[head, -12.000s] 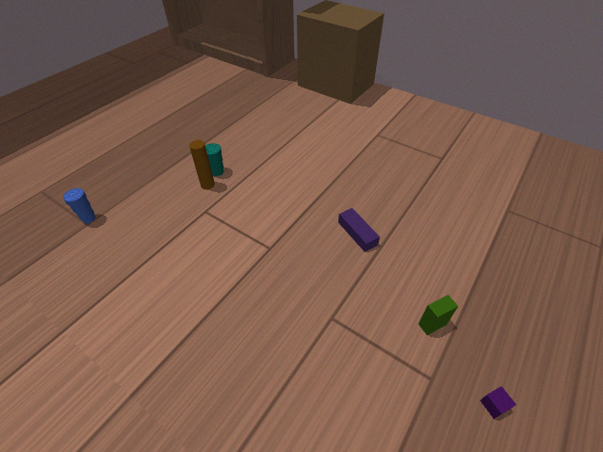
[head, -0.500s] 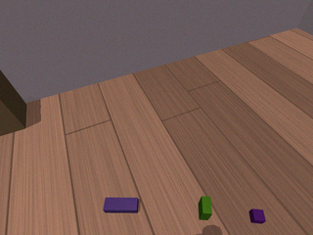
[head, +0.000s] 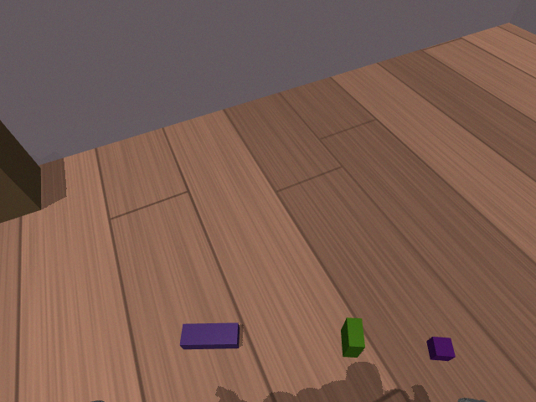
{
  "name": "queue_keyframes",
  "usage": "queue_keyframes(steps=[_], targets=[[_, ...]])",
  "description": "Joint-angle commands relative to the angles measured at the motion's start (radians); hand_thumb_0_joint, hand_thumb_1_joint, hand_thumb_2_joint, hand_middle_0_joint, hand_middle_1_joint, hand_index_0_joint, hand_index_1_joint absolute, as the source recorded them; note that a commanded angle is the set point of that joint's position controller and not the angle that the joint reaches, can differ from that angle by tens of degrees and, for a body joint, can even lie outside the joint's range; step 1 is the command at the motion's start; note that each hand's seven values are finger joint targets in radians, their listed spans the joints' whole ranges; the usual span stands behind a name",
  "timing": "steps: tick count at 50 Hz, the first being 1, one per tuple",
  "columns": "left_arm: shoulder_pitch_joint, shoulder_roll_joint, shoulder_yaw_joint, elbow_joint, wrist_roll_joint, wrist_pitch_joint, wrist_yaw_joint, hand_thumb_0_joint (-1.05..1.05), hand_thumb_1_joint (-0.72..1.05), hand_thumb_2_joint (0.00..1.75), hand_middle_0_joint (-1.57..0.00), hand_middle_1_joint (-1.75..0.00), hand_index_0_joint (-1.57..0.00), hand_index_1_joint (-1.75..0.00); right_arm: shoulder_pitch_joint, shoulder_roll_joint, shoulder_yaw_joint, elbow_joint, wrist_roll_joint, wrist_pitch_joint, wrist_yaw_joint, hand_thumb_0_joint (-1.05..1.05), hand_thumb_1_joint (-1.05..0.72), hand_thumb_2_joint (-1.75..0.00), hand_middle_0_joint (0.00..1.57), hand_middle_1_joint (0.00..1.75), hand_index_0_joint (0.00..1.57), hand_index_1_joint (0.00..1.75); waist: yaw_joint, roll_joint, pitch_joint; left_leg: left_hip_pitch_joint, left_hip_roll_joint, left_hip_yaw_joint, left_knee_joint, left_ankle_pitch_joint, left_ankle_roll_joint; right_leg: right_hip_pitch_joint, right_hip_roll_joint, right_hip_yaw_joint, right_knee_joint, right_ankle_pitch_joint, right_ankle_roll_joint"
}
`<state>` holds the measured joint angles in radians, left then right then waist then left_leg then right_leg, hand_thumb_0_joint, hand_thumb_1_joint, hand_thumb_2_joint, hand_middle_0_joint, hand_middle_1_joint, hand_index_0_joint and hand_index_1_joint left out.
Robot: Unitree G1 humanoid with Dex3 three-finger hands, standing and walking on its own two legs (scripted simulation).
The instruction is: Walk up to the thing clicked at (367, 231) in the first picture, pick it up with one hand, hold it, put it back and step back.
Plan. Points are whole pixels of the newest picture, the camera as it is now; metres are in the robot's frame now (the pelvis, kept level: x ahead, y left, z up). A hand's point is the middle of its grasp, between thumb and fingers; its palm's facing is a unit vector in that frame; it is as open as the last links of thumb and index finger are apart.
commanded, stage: walk up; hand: left
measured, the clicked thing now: (210, 336) +0.42 +0.25 -0.74
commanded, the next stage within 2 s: none
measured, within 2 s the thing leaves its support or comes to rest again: neither
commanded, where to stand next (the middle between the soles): +0.04 +0.01 m, yaw +0 degrees
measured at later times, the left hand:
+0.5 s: hand out of the picture +0.07 +0.35 -0.19, palm faces -0.03 -0.94 -0.35, open 7.4 cm
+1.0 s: hand out of the picture +0.08 +0.25 -0.13, palm faces +0.02 -0.84 -0.54, open 7.4 cm
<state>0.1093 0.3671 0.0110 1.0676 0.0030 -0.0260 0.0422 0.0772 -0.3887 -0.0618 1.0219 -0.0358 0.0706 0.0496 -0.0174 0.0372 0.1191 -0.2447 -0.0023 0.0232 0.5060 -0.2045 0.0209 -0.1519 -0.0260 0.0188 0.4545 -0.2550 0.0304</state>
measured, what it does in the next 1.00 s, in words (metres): steps on the spot: left foot, then right foot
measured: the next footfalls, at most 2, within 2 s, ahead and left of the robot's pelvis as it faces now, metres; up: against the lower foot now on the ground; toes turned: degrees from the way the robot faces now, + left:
left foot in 0.22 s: +0.00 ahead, +0.21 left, +0.00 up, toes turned -1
right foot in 0.70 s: +0.07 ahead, -0.16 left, +0.00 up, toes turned -1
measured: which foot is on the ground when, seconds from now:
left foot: up 0.00-0.20, down 0.22-0.72, up 0.74-1.00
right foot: down 0.00-0.22, up 0.24-0.68, down 0.70-1.00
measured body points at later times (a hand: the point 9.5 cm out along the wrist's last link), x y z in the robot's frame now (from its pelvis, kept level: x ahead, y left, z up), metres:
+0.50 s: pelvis -0.02 +0.05 -0.02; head +0.02 +0.11 +0.42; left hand +0.07 +0.40 -0.16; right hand +0.01 -0.30 -0.08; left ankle -0.04 +0.21 -0.74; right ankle +0.04 -0.14 -0.65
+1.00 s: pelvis -0.03 -0.04 -0.03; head +0.01 -0.10 +0.41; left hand +0.08 +0.29 -0.09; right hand +0.05 -0.35 -0.18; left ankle -0.02 +0.14 -0.65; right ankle +0.03 -0.16 -0.74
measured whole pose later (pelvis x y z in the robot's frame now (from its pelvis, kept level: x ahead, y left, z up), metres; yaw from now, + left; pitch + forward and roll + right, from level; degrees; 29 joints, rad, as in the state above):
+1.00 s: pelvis -0.03 -0.04 -0.03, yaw +0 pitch -4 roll +0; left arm 0.20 0.36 0.05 0.82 0.00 -0.05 0.07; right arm 0.24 -0.45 -0.06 0.77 -0.07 0.09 0.02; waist -0.03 0.15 0.18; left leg -0.55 -0.06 -0.20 1.33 -0.44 0.00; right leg -0.38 -0.02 -0.01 0.76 -0.31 0.01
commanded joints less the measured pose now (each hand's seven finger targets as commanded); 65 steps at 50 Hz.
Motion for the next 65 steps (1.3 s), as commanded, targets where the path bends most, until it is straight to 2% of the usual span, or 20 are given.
queue_keyframes(steps=[1, 6, 8, 10, 11, 12, 14, 17, 30, 34, 35, 36, 38, 41, 47, 53, 57, 61, 63, 65], targets=[[0.071, 0.386, 0.107, -0.097, 0.014, -0.011, 0.064, 0.0, 0.9, 0.9, -0.2, -0.3, -0.2, -0.3, -0.027, -0.186, -0.062, -0.168, -0.024, 0.023, 0.011, 0.0, -0.9, -0.9, 0.2, 0.3, 0.2, 0.3, 0.058, -0.17, -0.082, -0.182, 0.025, -0.146, 0.497, -0.324, -0.015, -0.009, -0.45, 0.363, -0.102, 0.624, -0.339], [0.055, 0.338, 0.108, -0.159, 0.042, -0.02, 0.061, 0.0, 0.9, 0.9, -0.2, -0.3, -0.2, -0.3, 0.031, -0.2, -0.09, -0.215, -0.004, 0.023, 0.027, 0.0, -0.9, -0.9, 0.2, 0.3, 0.2, 0.3, 0.018, -0.177, -0.203, -0.201, 0.032, -0.159, 0.482, -0.305, -0.017, 0.087, -0.291, 0.137, 0.038, 0.523, -0.264], [-0.006, 0.263, 0.087, -0.205, 0.07, -0.016, 0.018, 0.0, 0.9, 0.9, -0.2, -0.3, -0.2, -0.3, 0.101, -0.156, -0.073, -0.166, 0.031, -0.023, 0.012, 0.0, -0.9, -0.9, 0.2, 0.3, 0.2, 0.3, 0.02, -0.276, -0.299, -0.049, 0.021, -0.088, 0.148, -0.353, -0.016, 0.091, -0.188, 0.068, 0.093, 0.22, -0.212], [-0.042, 0.239, 0.091, -0.237, 0.075, 0.032, -0.027, 0.0, 0.9, 0.9, -0.2, -0.3, -0.2, -0.3, 0.315, -0.188, -0.101, -0.088, 0.029, -0.083, -0.025, 0.0, -0.9, -0.9, 0.2, 0.3, 0.2, 0.3, -0.083, -0.175, -0.276, 0.272, -0.007, -0.004, -0.227, 0.009, -0.047, -0.127, -0.052, -0.041, 0.438, -0.038, -0.153], [-0.029, 0.174, 0.083, -0.275, 0.086, 0.055, -0.039, 0.0, 0.9, 0.9, -0.2, -0.3, -0.2, -0.3, 0.441, -0.31, -0.137, -0.063, 0.003, -0.108, -0.057, 0.0, -0.9, -0.9, 0.2, 0.3, 0.2, 0.3, -0.113, 0.012, -0.203, 0.43, 0.133, -0.236, -0.177, 0.136, -0.058, -0.427, 0.019, 0.051, 0.625, -0.394, -0.108], [0.003, 0.156, 0.078, -0.313, 0.082, 0.073, -0.043, 0.0, 0.9, 0.9, -0.2, -0.3, -0.2, -0.3, 0.449, -0.443, -0.158, -0.082, -0.007, -0.125, -0.096, 0.0, -0.9, -0.9, 0.2, 0.3, 0.2, 0.3, -0.073, 0.132, -0.168, 0.417, 0.388, -0.627, -0.135, 0.352, 0.012, -0.633, 0.095, 0.151, 0.759, -0.482, -0.074], [-0.057, 0.323, 0.119, -0.287, 0.074, 0.108, -0.05, 0.0, 0.9, 0.9, -0.2, -0.3, -0.2, -0.3, 0.235, -0.521, -0.169, -0.141, 0.025, -0.131, -0.132, 0.0, -0.9, -0.9, 0.2, 0.3, 0.2, 0.3, -0.027, -0.002, -0.062, 0.115, 0.561, -0.805, -0.212, 0.035, 0.274, -0.556, -0.058, 0.249, 0.752, -0.332, -0.059], [0.091, 0.309, 0.146, -0.252, 0.041, 0.12, -0.078, 0.0, 0.9, 0.9, -0.2, -0.3, -0.2, -0.3, 0.187, -0.349, -0.121, -0.165, 0.009, -0.142, -0.16, 0.0, -0.9, -0.9, 0.2, 0.3, 0.2, 0.3, 0.059, 0.004, -0.006, 0.146, 0.31, -0.305, -0.036, 0.399, 0.163, -0.53, -0.005, 0.262, 0.795, -0.181, -0.043], [-0.025, 0.273, 0.146, -0.369, 0.025, 0.102, -0.102, 0.0, 0.9, 0.9, -0.2, -0.3, -0.2, -0.3, 0.293, -0.353, -0.109, -0.245, 0.011, -0.148, -0.156, 0.0, -0.9, -0.9, 0.2, 0.3, 0.2, 0.3, -0.02, 0.248, -0.079, 0.141, 0.29, -0.188, 0.079, 0.467, 0.19, -0.425, -0.025, 0.083, 0.5, -0.182, -0.019], [0.159, 0.243, 0.157, -0.261, 0.012, 0.075, -0.088, 0.0, 0.9, 0.9, -0.2, -0.3, -0.2, -0.3, 0.189, -0.321, -0.075, -0.285, 0.018, -0.111, -0.127, 0.0, -0.9, -0.9, 0.2, 0.3, 0.2, 0.3, 0.079, 0.2, -0.167, -0.075, 0.155, -0.045, 0.339, 0.329, 0.121, 0.005, 0.042, -0.076, 0.139, 0.028, -0.043], [0.214, 0.301, 0.172, -0.241, 0.022, 0.06, -0.079, 0.0, 0.9, 0.9, -0.2, -0.3, -0.2, -0.3, 0.252, -0.256, -0.05, -0.281, 0.025, -0.102, -0.12, 0.0, -0.9, -0.9, 0.2, 0.3, 0.2, 0.3, 0.098, -0.006, -0.208, -0.164, 0.09, -0.025, 0.557, 0.108, 0.082, 0.112, 0.015, -0.025, 0.076, 0.153, -0.049], [0.225, 0.392, 0.191, -0.268, 0.04, 0.045, -0.07, 0.0, 0.9, 0.9, -0.2, -0.3, -0.2, -0.3, 0.298, -0.169, -0.019, -0.302, 0.036, -0.099, -0.123, 0.0, -0.9, -0.9, 0.2, 0.3, 0.2, 0.3, 0.089, -0.285, -0.222, -0.363, -0.042, -0.072, 0.72, -0.443, 0.027, 0.156, -0.225, 0.383, 0.079, 0.419, -0.126], [0.073, 0.413, 0.172, -0.333, 0.028, 0.054, -0.061, 0.0, 0.9, 0.9, -0.2, -0.3, -0.2, -0.3, 0.252, -0.24, -0.046, -0.282, 0.04, -0.093, -0.154, 0.0, -0.9, -0.9, 0.2, 0.3, 0.2, 0.3, 0.069, -0.291, -0.216, -0.295, -0.021, -0.172, 0.854, -0.514, 0.014, -0.058, -0.373, 0.64, -0.093, 0.229, -0.346], [0.05, 0.307, 0.143, -0.297, 0.003, 0.014, -0.028, 0.0, 0.9, 0.9, -0.2, -0.3, -0.2, -0.3, 0.253, -0.252, -0.041, -0.223, 0.055, -0.07, -0.117, 0.0, -0.9, -0.9, 0.2, 0.3, 0.2, 0.3, 0.02, -0.06, -0.124, -0.316, 0.027, -0.245, 0.771, -0.311, 0.013, -0.056, -0.226, 0.348, 0.044, 0.113, -0.203], [0.233, 0.36, 0.17, -0.268, -0.02, -0.036, 0.07, 0.0, 0.9, 0.9, -0.2, -0.3, -0.2, -0.3, 0.227, -0.263, -0.077, -0.317, -0.042, 0.012, -0.041, 0.0, -0.9, -0.9, 0.2, 0.3, 0.2, 0.3, 0.033, -0.098, -0.131, -0.444, -0.01, -0.304, 0.848, -0.224, -0.027, 0.055, -0.295, 0.332, 0.096, 0.482, -0.167], [0.143, 0.335, 0.171, -0.316, 0.004, -0.043, 0.074, 0.0, 0.9, 0.9, -0.2, -0.3, -0.2, -0.3, 0.203, -0.256, -0.1, -0.328, -0.017, 0.026, -0.022, 0.0, -0.9, -0.9, 0.2, 0.3, 0.2, 0.3, 0.036, -0.224, -0.068, -0.397, -0.051, -0.287, 0.939, -0.185, -0.057, -0.174, -0.287, 0.265, 0.031, 0.116, -0.251], [-0.01, 0.295, 0.151, -0.356, 0.048, -0.024, 0.024, 0.0, 0.9, 0.9, -0.2, -0.3, -0.2, -0.3, 0.287, -0.241, -0.085, -0.24, 0.045, -0.008, -0.022, 0.0, -0.9, -0.9, 0.2, 0.3, 0.2, 0.3, 0.012, -0.432, -0.093, -0.2, -0.026, -0.104, 0.53, -0.245, -0.051, -0.297, -0.147, 0.138, -0.018, -0.491, -0.181], [-0.01, 0.322, 0.153, -0.332, 0.054, 0.033, -0.012, 0.0, 0.9, 0.9, -0.2, -0.3, -0.2, -0.3, 0.397, -0.236, -0.081, -0.157, 0.039, -0.054, -0.04, 0.0, -0.9, -0.9, 0.2, 0.3, 0.2, 0.3, -0.02, -0.381, -0.143, 0.084, -0.01, 0.024, 0.129, -0.224, -0.042, -0.344, -0.131, 0.121, 0.171, -0.477, -0.178], [0.113, 0.194, 0.108, -0.304, 0.028, 0.051, -0.007, 0.0, 0.9, 0.9, -0.2, -0.3, -0.2, -0.3, 0.374, -0.27, -0.084, -0.151, -0.002, -0.074, -0.056, 0.0, -0.9, -0.9, 0.2, 0.3, 0.2, 0.3, -0.024, 0.02, -0.075, 0.144, 0.026, -0.238, -0.04, -0.434, 0.001, -0.552, -0.023, 0.077, 0.562, -0.461, -0.101], [0.034, 0.284, 0.114, -0.292, 0.019, 0.031, 0.009, 0.0, 0.9, 0.9, -0.2, -0.3, -0.2, -0.3, 0.197, -0.423, -0.086, -0.22, 0.002, -0.082, -0.056, 0.0, -0.9, -0.9, 0.2, 0.3, 0.2, 0.3, -0.024, 0.146, 0.103, -0.302, 0.408, -0.859, -0.38, -0.937, 0.197, -0.568, 0.011, 0.186, 0.686, -0.334, -0.061]])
